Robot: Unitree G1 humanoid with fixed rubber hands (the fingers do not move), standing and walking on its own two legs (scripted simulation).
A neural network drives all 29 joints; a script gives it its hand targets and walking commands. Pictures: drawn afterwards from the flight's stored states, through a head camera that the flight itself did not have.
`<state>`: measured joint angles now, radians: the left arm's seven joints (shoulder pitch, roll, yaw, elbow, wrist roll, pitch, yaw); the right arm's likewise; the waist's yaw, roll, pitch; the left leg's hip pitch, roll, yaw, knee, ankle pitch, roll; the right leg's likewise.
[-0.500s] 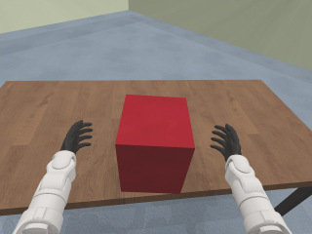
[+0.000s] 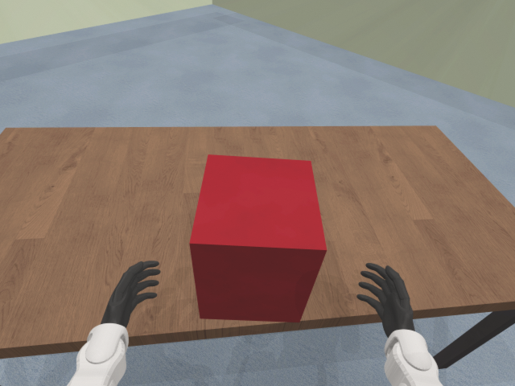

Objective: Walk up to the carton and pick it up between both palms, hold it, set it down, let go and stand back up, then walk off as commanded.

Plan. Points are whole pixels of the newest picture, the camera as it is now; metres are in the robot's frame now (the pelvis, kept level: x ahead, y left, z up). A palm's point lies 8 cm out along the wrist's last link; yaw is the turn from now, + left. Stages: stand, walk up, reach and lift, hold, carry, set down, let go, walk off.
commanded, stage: set down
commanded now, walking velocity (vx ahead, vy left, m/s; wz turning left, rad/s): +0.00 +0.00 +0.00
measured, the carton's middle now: (254, 240) +0.40 +0.00 -0.02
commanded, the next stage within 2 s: let go in 1.36 s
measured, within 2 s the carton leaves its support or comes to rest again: neither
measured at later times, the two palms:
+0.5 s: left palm (113, 346) +0.21 +0.22 -0.04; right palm (398, 343) +0.20 -0.22 -0.01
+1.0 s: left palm (107, 368) +0.18 +0.23 -0.07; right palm (395, 356) +0.19 -0.22 -0.04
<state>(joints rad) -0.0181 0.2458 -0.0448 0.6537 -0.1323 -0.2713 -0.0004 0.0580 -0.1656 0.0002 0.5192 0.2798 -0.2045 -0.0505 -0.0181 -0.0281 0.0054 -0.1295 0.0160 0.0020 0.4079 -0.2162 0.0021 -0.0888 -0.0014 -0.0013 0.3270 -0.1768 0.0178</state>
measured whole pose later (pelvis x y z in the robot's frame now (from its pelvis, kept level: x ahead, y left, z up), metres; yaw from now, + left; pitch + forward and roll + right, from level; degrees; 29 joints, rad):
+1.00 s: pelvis +0.01 +0.00 +0.00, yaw +0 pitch -5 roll -1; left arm 0.16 0.24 -0.02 0.65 -0.13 -0.17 -0.02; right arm 0.19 -0.15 0.01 0.55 0.16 -0.29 -0.04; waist -0.02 -0.01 0.07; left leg -0.07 0.02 0.00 0.39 -0.23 0.00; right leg -0.04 0.00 0.00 0.33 -0.20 0.02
